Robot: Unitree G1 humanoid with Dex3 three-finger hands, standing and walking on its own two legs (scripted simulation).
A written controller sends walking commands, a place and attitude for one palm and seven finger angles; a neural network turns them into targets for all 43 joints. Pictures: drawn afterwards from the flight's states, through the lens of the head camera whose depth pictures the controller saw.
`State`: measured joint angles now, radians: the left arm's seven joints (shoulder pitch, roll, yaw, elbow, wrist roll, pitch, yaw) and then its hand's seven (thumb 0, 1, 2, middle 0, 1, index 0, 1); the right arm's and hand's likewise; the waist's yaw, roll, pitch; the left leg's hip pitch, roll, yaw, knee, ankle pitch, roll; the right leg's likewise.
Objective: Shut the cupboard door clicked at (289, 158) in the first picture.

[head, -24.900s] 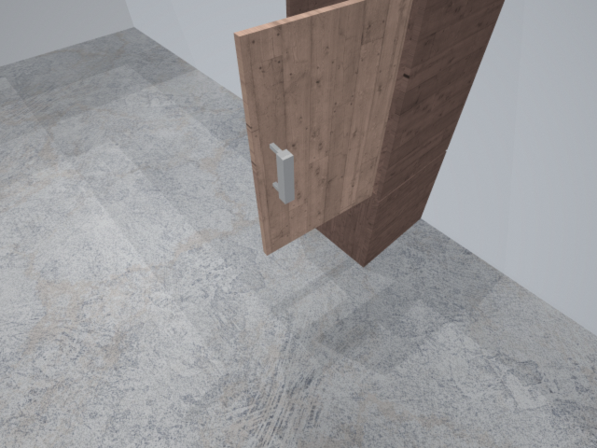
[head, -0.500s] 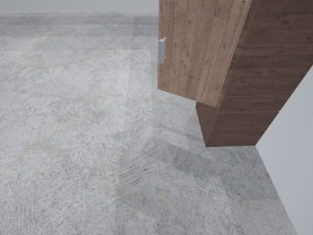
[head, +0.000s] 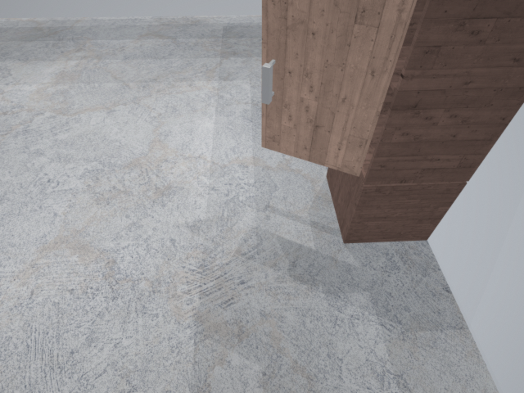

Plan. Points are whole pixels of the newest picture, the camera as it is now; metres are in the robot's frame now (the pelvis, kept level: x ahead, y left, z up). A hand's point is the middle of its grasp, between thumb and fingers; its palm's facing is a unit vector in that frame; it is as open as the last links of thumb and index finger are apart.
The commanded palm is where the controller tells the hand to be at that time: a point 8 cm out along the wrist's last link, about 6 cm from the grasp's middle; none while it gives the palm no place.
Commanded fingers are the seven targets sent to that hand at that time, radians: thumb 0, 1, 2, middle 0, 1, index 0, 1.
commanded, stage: walk to a spot facing it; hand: left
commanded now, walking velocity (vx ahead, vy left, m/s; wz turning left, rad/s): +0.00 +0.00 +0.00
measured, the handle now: (269, 81) +1.02 +0.03 -0.05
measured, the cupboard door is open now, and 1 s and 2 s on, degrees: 62 62 62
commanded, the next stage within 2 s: turn to face it in 1.06 s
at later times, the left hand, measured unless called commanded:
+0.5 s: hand out of the picture +0.05 +0.22 -0.18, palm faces +0.22 -0.96 -0.19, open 7.4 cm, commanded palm none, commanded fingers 0.00 0.90 0.90 -0.20 -0.30 -0.20 -0.30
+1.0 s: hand out of the picture +0.08 +0.18 -0.16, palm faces +0.58 -0.78 -0.24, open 7.4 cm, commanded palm none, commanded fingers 0.00 0.90 0.90 -0.20 -0.30 -0.20 -0.30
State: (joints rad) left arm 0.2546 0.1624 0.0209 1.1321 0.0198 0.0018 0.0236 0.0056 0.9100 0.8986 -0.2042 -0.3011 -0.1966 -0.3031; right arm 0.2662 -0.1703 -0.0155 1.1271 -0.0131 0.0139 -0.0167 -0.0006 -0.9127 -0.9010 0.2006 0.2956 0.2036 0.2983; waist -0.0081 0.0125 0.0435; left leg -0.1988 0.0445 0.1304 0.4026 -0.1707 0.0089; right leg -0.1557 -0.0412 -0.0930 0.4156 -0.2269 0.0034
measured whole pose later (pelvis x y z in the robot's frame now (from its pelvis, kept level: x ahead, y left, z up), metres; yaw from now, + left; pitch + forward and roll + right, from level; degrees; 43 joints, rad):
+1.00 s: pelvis +0.17 +0.01 +0.00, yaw +36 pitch +1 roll +1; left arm 0.29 0.17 0.06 0.96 0.03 -0.05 0.00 0.01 0.91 0.90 -0.20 -0.30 -0.20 -0.30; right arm 0.16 -0.28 -0.08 0.93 -0.03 0.04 0.04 0.00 -0.92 -0.90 0.20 0.29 0.20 0.30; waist -0.02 0.01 0.08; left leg -0.61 0.08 0.05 1.00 -0.26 -0.03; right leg -0.10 -0.10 -0.22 0.38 -0.28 0.01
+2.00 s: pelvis +0.29 +0.13 +0.00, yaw +19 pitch +0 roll -2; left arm 0.10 0.28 0.09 0.87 0.02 0.08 -0.03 0.01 0.91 0.90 -0.20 -0.30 -0.19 -0.30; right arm 0.25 -0.23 -0.03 0.92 -0.03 0.02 -0.03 0.00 -0.91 -0.90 0.20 0.30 0.21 0.30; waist -0.01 0.01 0.11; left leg -0.18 0.12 0.17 0.51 -0.33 -0.01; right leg -0.42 0.00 -0.05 0.85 -0.42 0.03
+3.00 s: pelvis +0.30 +0.13 -0.01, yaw -13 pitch +1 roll +0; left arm 0.17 0.21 0.05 0.90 0.03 0.04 0.00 0.01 0.91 0.90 -0.21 -0.30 -0.20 -0.30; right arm 0.21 -0.26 -0.05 0.93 -0.01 0.07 -0.01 0.00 -0.91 -0.90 0.20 0.30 0.20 0.30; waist -0.02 0.04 0.07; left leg -0.49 0.07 0.06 1.03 -0.43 -0.07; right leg -0.27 0.00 0.00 0.53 -0.28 -0.01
